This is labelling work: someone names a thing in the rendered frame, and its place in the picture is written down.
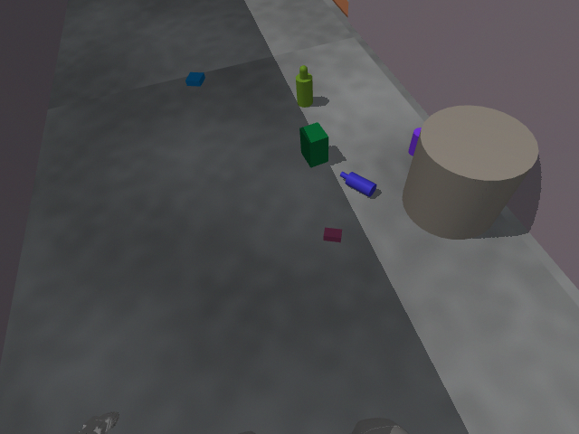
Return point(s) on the left robot hand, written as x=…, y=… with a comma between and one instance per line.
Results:
x=100, y=424

